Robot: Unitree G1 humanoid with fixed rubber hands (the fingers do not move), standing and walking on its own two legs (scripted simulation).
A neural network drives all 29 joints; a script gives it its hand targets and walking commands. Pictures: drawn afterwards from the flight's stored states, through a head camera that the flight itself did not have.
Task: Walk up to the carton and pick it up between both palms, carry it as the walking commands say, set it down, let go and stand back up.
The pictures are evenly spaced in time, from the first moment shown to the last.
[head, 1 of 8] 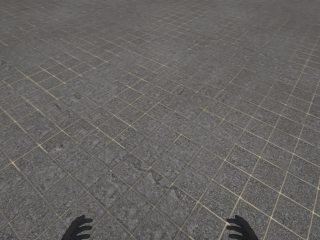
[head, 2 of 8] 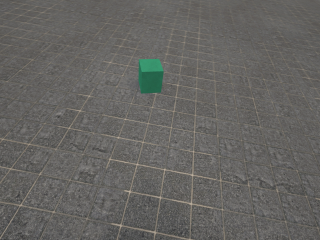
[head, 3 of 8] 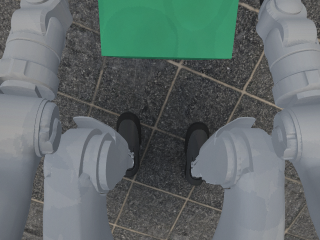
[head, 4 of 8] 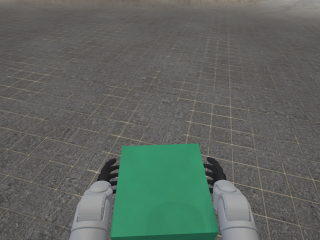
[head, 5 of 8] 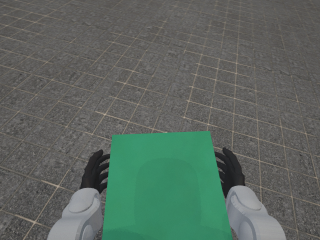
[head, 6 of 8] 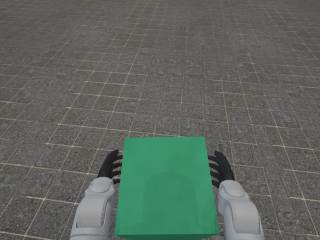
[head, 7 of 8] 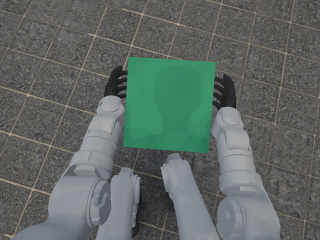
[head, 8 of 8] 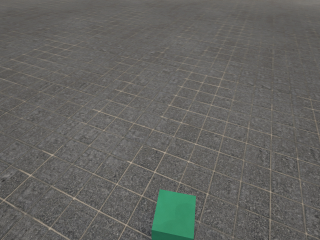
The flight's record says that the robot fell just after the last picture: no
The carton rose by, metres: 0.69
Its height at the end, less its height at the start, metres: +0.00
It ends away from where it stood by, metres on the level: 7.04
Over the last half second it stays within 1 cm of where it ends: yes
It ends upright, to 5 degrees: yes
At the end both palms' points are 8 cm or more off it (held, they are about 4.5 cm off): yes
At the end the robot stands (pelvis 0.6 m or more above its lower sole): yes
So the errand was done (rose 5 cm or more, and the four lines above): yes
